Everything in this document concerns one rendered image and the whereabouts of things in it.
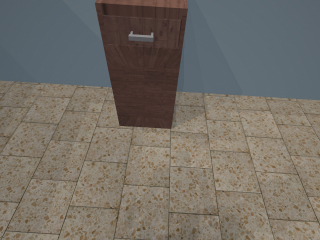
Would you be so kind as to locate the cabinet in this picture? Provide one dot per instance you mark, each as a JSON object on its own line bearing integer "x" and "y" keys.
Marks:
{"x": 144, "y": 79}

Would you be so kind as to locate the drawer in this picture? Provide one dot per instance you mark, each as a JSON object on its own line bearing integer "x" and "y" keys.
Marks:
{"x": 165, "y": 31}

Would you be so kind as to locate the handle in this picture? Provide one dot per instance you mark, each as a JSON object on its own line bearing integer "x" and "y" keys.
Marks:
{"x": 143, "y": 38}

